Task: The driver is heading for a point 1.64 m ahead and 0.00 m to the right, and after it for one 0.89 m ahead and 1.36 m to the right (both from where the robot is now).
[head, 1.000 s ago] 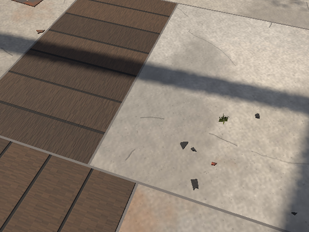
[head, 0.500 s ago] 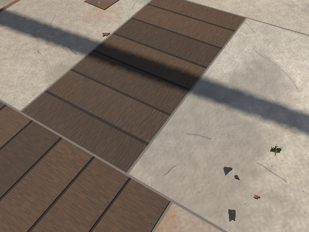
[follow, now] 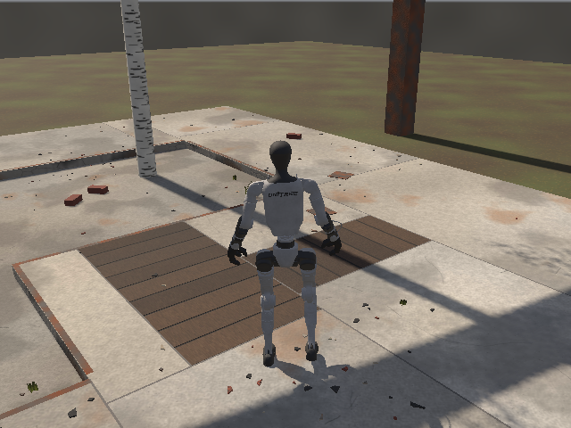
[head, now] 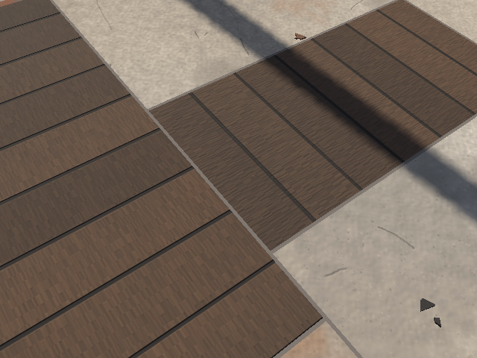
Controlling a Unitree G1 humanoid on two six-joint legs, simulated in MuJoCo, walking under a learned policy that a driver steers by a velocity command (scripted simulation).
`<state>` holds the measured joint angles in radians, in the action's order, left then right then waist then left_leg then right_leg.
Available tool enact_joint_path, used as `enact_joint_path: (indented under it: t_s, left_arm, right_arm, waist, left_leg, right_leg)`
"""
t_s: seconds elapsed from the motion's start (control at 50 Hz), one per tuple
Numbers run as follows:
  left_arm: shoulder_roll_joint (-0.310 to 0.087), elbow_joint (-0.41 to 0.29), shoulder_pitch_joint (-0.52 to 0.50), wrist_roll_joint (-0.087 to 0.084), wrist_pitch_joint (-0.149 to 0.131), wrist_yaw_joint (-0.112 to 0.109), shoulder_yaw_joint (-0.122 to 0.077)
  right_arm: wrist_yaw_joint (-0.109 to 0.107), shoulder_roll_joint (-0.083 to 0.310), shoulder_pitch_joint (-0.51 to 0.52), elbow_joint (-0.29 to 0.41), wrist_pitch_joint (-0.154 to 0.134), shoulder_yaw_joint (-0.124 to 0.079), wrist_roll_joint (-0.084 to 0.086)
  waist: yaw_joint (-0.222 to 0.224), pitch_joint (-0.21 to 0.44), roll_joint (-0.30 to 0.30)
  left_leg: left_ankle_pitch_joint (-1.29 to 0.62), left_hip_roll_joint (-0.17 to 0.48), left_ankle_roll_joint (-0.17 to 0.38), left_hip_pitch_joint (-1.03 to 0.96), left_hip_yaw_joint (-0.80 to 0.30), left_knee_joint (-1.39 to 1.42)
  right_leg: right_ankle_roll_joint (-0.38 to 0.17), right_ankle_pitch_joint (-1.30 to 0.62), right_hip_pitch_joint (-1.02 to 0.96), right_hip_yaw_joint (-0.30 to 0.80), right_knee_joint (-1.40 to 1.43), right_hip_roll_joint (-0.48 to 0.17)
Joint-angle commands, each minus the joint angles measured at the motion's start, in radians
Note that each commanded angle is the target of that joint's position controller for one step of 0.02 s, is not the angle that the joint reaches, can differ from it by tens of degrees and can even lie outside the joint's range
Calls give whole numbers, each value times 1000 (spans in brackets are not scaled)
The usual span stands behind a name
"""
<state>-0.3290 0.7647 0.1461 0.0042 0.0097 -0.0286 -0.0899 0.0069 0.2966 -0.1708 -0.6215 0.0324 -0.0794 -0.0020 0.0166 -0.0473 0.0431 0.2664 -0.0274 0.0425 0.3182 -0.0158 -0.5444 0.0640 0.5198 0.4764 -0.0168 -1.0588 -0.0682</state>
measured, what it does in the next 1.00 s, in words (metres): steps on the spot: right foot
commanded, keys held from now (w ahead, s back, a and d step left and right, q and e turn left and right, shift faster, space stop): q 0.08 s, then no key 0.92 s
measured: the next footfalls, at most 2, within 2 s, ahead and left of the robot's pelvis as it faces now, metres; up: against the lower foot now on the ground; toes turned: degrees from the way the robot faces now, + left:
right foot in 0.36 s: +0.07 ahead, -0.13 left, +0.00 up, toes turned +9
left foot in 1.76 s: +0.14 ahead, +0.13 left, +0.00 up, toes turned +9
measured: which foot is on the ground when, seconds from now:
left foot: down 0.00-1.00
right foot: up 0.00-0.34, down 0.36-1.00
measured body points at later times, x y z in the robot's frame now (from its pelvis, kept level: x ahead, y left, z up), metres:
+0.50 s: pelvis +0.02 -0.02 +0.00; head +0.03 -0.03 +0.45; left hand +0.13 +0.26 -0.09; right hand +0.20 -0.25 -0.11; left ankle +0.01 +0.10 -0.73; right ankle +0.03 -0.14 -0.73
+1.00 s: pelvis +0.03 -0.03 +0.00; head +0.03 -0.03 +0.45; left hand +0.13 +0.23 -0.10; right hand +0.19 -0.26 -0.11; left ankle +0.01 +0.10 -0.73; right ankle +0.03 -0.14 -0.73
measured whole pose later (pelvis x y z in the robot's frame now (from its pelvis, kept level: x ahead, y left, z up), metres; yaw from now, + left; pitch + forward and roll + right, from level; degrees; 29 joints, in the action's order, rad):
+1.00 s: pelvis +0.03 -0.03 +0.00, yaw +8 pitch -1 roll +0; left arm -0.23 0.70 0.21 0.01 -0.03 0.00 -0.03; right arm -0.03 0.22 -0.21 -0.74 0.02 -0.05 -0.01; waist 0.00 -0.03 0.00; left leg 0.29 -0.04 -0.02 0.24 -0.13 -0.55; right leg -0.02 0.31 0.21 0.00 -0.55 0.02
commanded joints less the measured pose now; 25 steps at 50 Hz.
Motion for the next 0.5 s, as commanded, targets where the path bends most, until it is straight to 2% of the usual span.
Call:
enact_joint_path:
  t_s: [0.02, 0.08, 0.16, 0.22, 0.28, 0.32, 0.34, 0.36, 0.38, 0.4, 0.42, 0.44, 0.46, 0.5]
  left_arm:
    - [-109, -87, -37, 8, -9, -19, -30]
    - [-86, -87, -3, 3, -14, -12, -27]
    - [-55, -95, -23, 1, -13, -4, -10]
    - [-54, -106, -35, -3, -15, 5, -5]
    - [-58, -116, -30, -9, -23, 14, -4]
    - [-38, -109, 7, -8, -32, 23, 1]
    - [-32, -105, 28, 3, -38, 27, 5]
    - [-73, -112, 45, 21, -42, 25, 1]
    - [-143, -125, 34, 30, -40, 21, -10]
    - [-93, -112, -8, 29, -41, 24, 5]
    - [-40, -130, -56, 22, -45, 29, 20]
    - [-37, -127, -45, 20, -47, 29, 20]
    - [-51, -128, -29, 17, -51, 30, 20]
    - [-57, -127, -15, 16, -58, 27, 21]
  right_arm:
    - [-17, 163, 32, 70, -24, -41, 15]
    - [-29, 156, 29, 75, -22, -35, 4]
    - [-37, 153, 18, 65, -19, -30, 2]
    - [-30, 157, 20, 57, -16, -26, -5]
    - [-19, 146, 23, 46, -12, -15, -4]
    - [-18, 121, 49, 41, -11, -1, 4]
    - [-18, 100, 39, 32, -14, 7, 7]
    - [-20, 72, 2, 25, -21, 17, -6]
    - [-16, 64, -66, 15, -30, 16, -22]
    - [-19, 69, -49, 22, -33, 14, -20]
    - [-22, 93, -28, 14, -31, 9, -22]
    - [-23, 92, 10, 12, -26, 6, -20]
    - [-23, 88, 24, 11, -16, 5, -20]
    - [-18, 74, 11, 6, -10, 6, -14]
  waist:
    - [-8, 122, -169]
    - [4, 150, -173]
    - [-21, 151, -182]
    - [-38, 129, -192]
    - [-44, 115, -192]
    - [-7, 116, -176]
    - [11, 119, -156]
    - [-5, 146, -91]
    - [-69, 150, 78]
    - [-82, 139, 180]
    - [-74, 115, 142]
    - [-49, 111, 121]
    - [-35, 94, 104]
    - [-31, 68, 56]
  left_leg:
    - [-438, 245, 190, -191, -292, 197]
    - [-414, 214, 193, -172, -284, 204]
    - [-323, 211, 191, -178, -296, 196]
    - [-255, 212, 198, -121, -321, 191]
    - [-260, 215, 197, -104, -361, 169]
    - [-276, 187, 167, -86, -357, 132]
    - [-250, 160, 128, -58, -345, 120]
    - [-149, 113, 67, -12, -310, 73]
    - [44, 6, 11, 39, -198, -25]
    - [106, 1, -31, -13, -130, -4]
    - [43, 23, -47, -66, -126, 21]
    - [-18, 14, -44, -76, -121, 30]
    - [-59, 16, -38, -84, -129, 35]
    - [-102, 26, -20, -78, -147, 54]
  right_leg:
    - [2, -92, 190, 78, -114, 7]
    - [11, -172, 135, 74, -58, 40]
    - [21, -195, 79, 73, 139, 37]
    - [12, -165, -9, 64, 243, 39]
    - [-5, -142, -83, 54, 347, 47]
    - [-25, -247, -190, 39, 534, 56]
    - [-41, -392, -281, 46, 667, 47]
    - [-71, -552, -381, 128, 679, -44]
    - [-142, -728, -405, 236, 657, -168]
    - [-235, -610, -282, 304, 694, -212]
    - [-220, -494, -248, 268, 704, -161]
    - [-172, -410, -248, 219, 691, -105]
    - [-143, -359, -234, 188, 685, -75]
    - [-110, -312, -227, 144, 665, -43]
